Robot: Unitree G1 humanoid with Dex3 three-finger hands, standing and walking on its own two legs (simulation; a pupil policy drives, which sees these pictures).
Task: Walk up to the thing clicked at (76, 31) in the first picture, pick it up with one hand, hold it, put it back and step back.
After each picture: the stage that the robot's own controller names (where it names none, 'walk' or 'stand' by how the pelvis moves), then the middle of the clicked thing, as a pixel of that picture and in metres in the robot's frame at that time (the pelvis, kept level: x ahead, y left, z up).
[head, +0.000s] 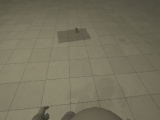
stand; (76, 30) +2.17 +0.41 -0.72
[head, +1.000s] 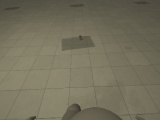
walk; (80, 37) +2.05 +0.44 -0.73
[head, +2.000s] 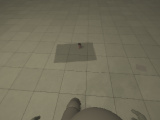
walk; (79, 45) +1.44 +0.33 -0.72
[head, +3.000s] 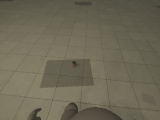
walk; (74, 64) +0.95 +0.28 -0.71
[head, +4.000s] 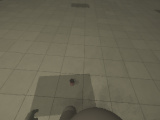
walk; (71, 82) +0.59 +0.21 -0.70
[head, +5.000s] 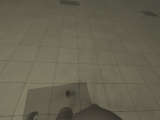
stand; (67, 94) +0.39 +0.15 -0.71
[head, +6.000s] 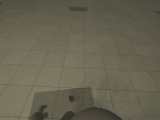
stand; (71, 99) +0.36 +0.18 -0.72
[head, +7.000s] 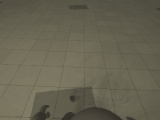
stand; (72, 99) +0.35 +0.18 -0.73
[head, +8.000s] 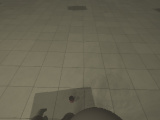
stand; (71, 99) +0.35 +0.19 -0.73
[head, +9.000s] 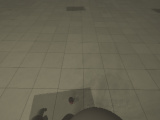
stand; (71, 100) +0.34 +0.19 -0.73
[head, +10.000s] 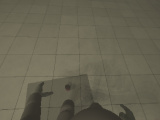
go down; (67, 87) +0.36 +0.19 -0.67
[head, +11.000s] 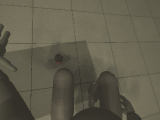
go down; (58, 59) +0.42 +0.22 -0.29
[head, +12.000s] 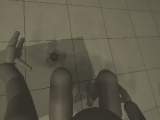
close in; (54, 58) +0.42 +0.23 -0.27
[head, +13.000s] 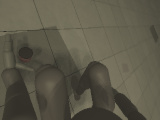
close; (25, 55) +0.41 +0.26 -0.22
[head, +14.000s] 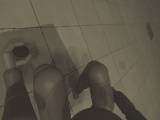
close; (21, 54) +0.41 +0.27 -0.22
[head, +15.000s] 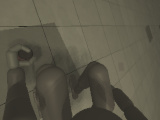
lift; (24, 55) +0.39 +0.26 -0.23
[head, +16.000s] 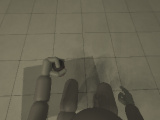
lift; (59, 68) +0.33 +0.20 -0.02
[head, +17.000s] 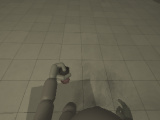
hold; (64, 75) +0.31 +0.17 -0.01
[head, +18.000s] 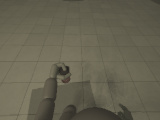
hold; (64, 74) +0.32 +0.17 -0.01
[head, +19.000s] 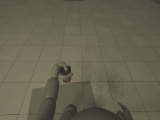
hold; (66, 74) +0.32 +0.16 +0.00
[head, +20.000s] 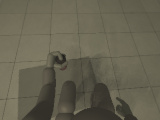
crouch; (61, 62) +0.39 +0.19 -0.08
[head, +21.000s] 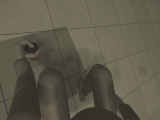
lower; (33, 52) +0.43 +0.26 -0.21
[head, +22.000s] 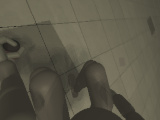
lower; (13, 50) +0.43 +0.29 -0.23
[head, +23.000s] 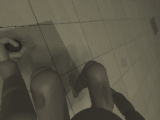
lower; (15, 50) +0.43 +0.29 -0.23
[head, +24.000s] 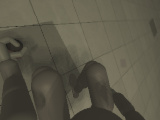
lower; (16, 49) +0.43 +0.29 -0.23
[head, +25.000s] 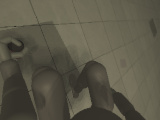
loosen; (17, 50) +0.43 +0.28 -0.23
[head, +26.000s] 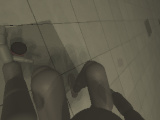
withdraw; (17, 51) +0.42 +0.27 -0.23
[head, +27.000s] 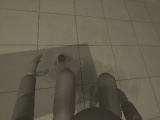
walk; (61, 59) +0.44 +0.22 -0.30
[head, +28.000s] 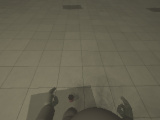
stand; (71, 98) +0.37 +0.16 -0.65
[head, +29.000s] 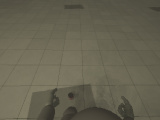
stand; (70, 96) +0.39 +0.18 -0.67
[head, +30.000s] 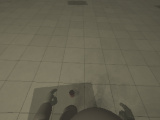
stand; (71, 93) +0.39 +0.17 -0.68
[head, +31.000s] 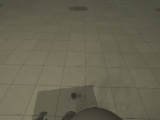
walk; (73, 96) +0.40 +0.17 -0.72
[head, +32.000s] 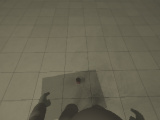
walk; (78, 80) +0.49 +0.11 -0.70
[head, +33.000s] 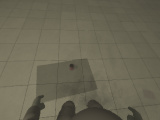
walk; (71, 67) +0.70 +0.20 -0.71
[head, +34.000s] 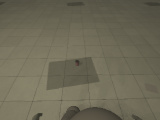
stand; (77, 63) +0.99 +0.26 -0.70
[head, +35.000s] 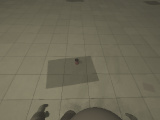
stand; (76, 61) +0.99 +0.20 -0.72
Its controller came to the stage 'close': yes
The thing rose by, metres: 0.71
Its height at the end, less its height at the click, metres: +0.00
